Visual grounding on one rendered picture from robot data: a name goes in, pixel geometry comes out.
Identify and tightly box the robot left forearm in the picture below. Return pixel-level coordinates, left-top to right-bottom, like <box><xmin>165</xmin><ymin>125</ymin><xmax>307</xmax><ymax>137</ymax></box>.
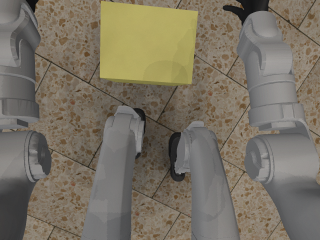
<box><xmin>0</xmin><ymin>0</ymin><xmax>41</xmax><ymax>132</ymax></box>

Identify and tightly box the left robot hand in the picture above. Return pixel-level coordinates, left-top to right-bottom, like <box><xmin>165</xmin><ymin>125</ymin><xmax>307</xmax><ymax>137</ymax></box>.
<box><xmin>26</xmin><ymin>0</ymin><xmax>39</xmax><ymax>13</ymax></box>

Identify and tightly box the right robot hand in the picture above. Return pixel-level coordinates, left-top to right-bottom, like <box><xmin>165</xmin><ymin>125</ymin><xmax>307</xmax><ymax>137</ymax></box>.
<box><xmin>223</xmin><ymin>0</ymin><xmax>270</xmax><ymax>26</ymax></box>

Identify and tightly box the robot right thigh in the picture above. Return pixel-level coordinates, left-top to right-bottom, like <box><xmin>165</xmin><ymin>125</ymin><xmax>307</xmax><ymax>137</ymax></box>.
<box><xmin>179</xmin><ymin>127</ymin><xmax>241</xmax><ymax>240</ymax></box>

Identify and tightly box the left robot upper arm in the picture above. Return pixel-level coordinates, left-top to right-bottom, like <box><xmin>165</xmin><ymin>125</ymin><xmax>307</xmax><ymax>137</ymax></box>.
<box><xmin>0</xmin><ymin>130</ymin><xmax>52</xmax><ymax>240</ymax></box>

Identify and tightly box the robot right forearm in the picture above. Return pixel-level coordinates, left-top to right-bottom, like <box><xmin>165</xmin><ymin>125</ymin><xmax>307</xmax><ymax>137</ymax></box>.
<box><xmin>236</xmin><ymin>11</ymin><xmax>320</xmax><ymax>173</ymax></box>

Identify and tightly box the robot thigh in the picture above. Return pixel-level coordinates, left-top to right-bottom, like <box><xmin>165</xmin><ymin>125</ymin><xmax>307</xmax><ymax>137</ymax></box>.
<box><xmin>179</xmin><ymin>127</ymin><xmax>241</xmax><ymax>240</ymax></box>
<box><xmin>80</xmin><ymin>112</ymin><xmax>145</xmax><ymax>240</ymax></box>

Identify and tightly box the robot left thigh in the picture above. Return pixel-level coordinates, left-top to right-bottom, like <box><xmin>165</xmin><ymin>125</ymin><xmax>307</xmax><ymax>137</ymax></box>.
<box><xmin>80</xmin><ymin>112</ymin><xmax>145</xmax><ymax>240</ymax></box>

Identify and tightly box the carton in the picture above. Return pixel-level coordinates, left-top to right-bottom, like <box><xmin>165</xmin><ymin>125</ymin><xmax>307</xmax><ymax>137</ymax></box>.
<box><xmin>100</xmin><ymin>1</ymin><xmax>198</xmax><ymax>86</ymax></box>

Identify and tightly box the right robot upper arm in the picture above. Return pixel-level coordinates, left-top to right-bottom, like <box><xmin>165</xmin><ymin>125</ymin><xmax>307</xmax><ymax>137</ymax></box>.
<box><xmin>244</xmin><ymin>133</ymin><xmax>320</xmax><ymax>240</ymax></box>

